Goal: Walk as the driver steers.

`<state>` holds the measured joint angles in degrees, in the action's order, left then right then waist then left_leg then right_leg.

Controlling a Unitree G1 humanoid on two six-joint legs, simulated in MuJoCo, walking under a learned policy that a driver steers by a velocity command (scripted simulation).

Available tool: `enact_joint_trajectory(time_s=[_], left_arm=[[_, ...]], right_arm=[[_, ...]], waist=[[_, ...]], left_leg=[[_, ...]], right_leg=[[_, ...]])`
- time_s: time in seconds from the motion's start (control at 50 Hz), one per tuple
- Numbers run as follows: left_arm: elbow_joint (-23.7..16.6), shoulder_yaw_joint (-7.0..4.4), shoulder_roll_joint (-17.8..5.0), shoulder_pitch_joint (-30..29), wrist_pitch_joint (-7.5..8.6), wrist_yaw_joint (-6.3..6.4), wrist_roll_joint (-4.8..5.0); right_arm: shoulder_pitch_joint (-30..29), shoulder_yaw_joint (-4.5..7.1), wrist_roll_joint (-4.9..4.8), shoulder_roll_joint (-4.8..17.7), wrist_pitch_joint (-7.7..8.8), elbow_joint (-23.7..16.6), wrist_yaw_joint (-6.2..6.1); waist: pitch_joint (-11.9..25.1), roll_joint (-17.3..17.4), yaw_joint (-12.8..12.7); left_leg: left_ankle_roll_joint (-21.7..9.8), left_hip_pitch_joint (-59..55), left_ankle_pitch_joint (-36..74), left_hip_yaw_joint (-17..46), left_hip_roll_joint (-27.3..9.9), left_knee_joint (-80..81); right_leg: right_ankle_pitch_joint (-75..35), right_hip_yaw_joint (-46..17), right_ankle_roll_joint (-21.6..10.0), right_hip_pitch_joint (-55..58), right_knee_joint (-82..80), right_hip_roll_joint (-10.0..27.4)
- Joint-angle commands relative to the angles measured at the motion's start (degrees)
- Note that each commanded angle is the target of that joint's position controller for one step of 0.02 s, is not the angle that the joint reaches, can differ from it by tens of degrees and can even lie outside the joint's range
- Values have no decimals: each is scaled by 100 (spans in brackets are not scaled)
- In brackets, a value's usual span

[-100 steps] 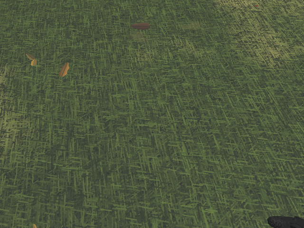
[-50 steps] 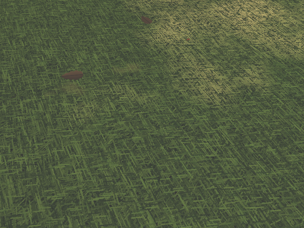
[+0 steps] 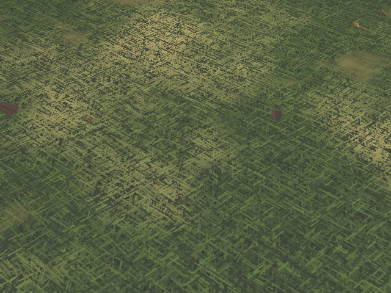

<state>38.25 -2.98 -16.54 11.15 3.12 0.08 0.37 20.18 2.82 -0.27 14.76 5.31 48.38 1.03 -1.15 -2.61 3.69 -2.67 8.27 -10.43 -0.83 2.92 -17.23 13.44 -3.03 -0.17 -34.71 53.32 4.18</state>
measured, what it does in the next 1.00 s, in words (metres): walks ahead: right foot, then left foot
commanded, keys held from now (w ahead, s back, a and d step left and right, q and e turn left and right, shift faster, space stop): w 0.22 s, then w+q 0.22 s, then no key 0.56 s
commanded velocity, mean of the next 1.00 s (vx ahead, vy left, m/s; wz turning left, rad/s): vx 0.33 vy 0.00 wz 0.09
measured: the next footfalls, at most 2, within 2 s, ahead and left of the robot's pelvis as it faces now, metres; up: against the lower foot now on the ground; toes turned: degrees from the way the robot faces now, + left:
right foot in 0.24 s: +0.30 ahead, -0.15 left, +0.00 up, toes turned -1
left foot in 0.70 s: +0.53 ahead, +0.09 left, +0.00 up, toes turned +8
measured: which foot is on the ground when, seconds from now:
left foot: down 0.00-0.26, up 0.28-0.68, down 0.70-1.00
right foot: up 0.00-0.22, down 0.24-0.72, up 0.74-0.98, down 1.00-1.00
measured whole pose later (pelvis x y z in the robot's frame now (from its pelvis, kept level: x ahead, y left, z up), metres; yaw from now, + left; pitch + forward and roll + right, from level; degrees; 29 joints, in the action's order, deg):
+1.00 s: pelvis +0.42 -0.03 -0.02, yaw +7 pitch +0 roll +1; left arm 51.5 -2.3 -15.2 11.0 -1.5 1.9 -0.9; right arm 6.3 1.5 0.9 12.7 0.1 47.8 0.1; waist -2.0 -1.2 -0.3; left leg -2.4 21.0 -7.2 -2.0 2.7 -27.8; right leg 16.2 -1.9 1.8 -17.8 34.2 3.8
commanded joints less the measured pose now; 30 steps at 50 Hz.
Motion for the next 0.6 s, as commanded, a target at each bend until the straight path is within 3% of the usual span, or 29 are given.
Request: enact_joint_trajectory(time_s=[0.02,0.1,0.16,0.2,0.22,0.24,0.26,0.28,0.3,0.32,0.34,0.36,0.4,0.44,0.48,0.54,0.6], left_arm=[[-494,28,-110,-468,124,-49,-3],[-643,34,-143,-1106,171,-142,70],[-773,-2,-256,-1356,198,-220,91],[-687,-90,-437,-962,214,-228,64],[-472,-207,-635,-285,205,-195,30],[-267,-331,-927,657,192,-132,-24],[-194,-456,-1495,1341,141,-71,-139],[-143,-378,-1195,1481,115,-82,-71],[-116,-263,-872,1149,124,-88,-27],[-128,-199,-688,795,135,-91,-16],[-103,-151,-529,451,163,-116,-42],[-90,-117,-390,219,224,-135,-73],[12,-143,-365,32,335,-149,-104],[150,-182,-434,34,405,-125,-138],[299,-192,-498,95,405,-79,-163],[444,-191,-617,152,327,7,-100],[711,-215,-784,499,222,49,-17]], right_arm=[[-266,212,-58,1021,60,-344,-45],[146,196,-110,1100,-23,-130,-46],[288,212,-132,1182,-116,-3,-64],[194,240,-140,1299,-178,18,-93],[158,218,-142,1258,-199,11,-106],[125,126,-73,1063,-186,-85,-112],[502,-67,26,468,-95,-288,-99],[585,-62,-69,589,5,-219,-83],[184,90,-221,1058,37,-305,-57],[-156,98,-250,1052,36,-379,-49],[-311,105,-184,962,0,-387,-63],[-252,140,-134,909,-78,-346,-82],[-24,110,-138,635,-234,-250,-88],[-169,124,-132,573,-307,-324,-105],[-461,121,-51,524,-288,-454,-111],[-1046,-3,56,258,-195,-640,2],[-1425,-35,55,275,-175,-807,110]], waist=[[-25,713,-42],[-143,708,174],[-227,755,117],[1,792,-220],[428,701,-579],[1103,514,-1003],[1959,-750,-1020],[2364,-1201,-1053],[1401,-708,-1021],[834,-478,-869],[445,-251,-685],[260,-351,-495],[157,-345,-286],[14,-187,-239],[-134,-40,-238],[-134,-2,-405],[-7,-3,-552]], left_leg=[[-962,-188,1081,1029,-1410,920],[-841,-300,1195,784,-1450,816],[-732,-752,1451,856,-1696,584],[-595,-887,2542,722,-1684,31],[-469,-730,3314,483,-1456,-778],[-275,141,2797,339,-1194,-2064],[142,2347,250,-55,-364,-4292],[157,3147,-2251,663,-134,-5291],[117,3605,-1951,820,-449,-5635],[95,3564,-1446,666,-707,-5468],[131,3398,-1052,603,-870,-5170],[162,3094,-744,657,-1020,-4935],[259,2689,-372,659,-1050,-4861],[336,2888,38,768,-1039,-4636],[399,2939,502,779,-912,-3923],[369,2270,1481,267,-730,-2405],[269,2092,1647,177,-613,-1744]], right_leg=[[-863,62,58,-213,-1031,106],[-1485,228,45,207,-1903,-90],[-1122,220,-150,268,-2267,-165],[-893,370,-345,1005,-2545,-339],[-953,494,-505,2018,-2710,-475],[-1031,12,-771,3614,-2533,13],[-492,-2260,-1471,5754,-2642,1547],[252,-3769,-1802,5802,-3375,2011],[513,-3017,-1555,5062,-3514,1816],[337,-2180,-1357,4292,-3670,1539],[65,-1663,-1242,3612,-3919,1284],[-298,-1236,-1146,3127,-4134,1098],[-870,-673,-1146,2582,-4459,989],[-1383,-206,-1157,2499,-4602,967],[-2664,233,-1152,2480,-4497,869],[-3477,858,-991,2326,-4358,576],[-3664,755,-983,2902,-4098,783]])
